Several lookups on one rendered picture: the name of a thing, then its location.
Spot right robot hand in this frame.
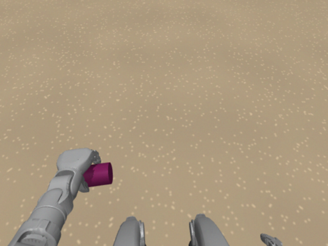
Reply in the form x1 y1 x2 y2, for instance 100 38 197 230
260 234 283 246

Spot left robot hand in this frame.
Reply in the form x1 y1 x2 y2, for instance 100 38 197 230
56 148 101 193

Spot can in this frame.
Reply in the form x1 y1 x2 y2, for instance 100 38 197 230
83 162 113 187

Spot left robot arm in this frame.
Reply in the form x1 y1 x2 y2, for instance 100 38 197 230
8 167 83 246

